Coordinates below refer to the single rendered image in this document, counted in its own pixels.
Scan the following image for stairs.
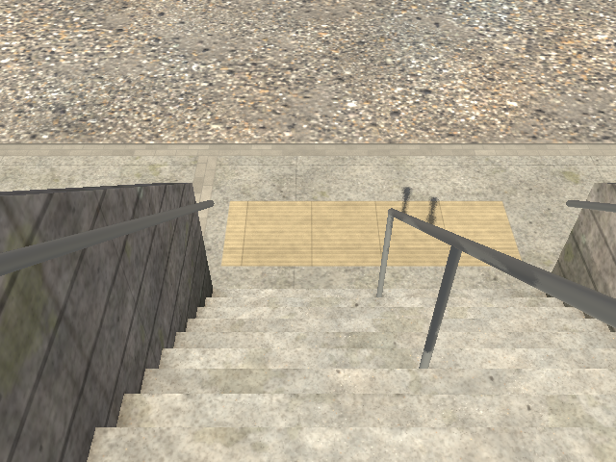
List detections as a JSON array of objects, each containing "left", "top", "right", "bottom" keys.
[{"left": 87, "top": 289, "right": 616, "bottom": 462}]

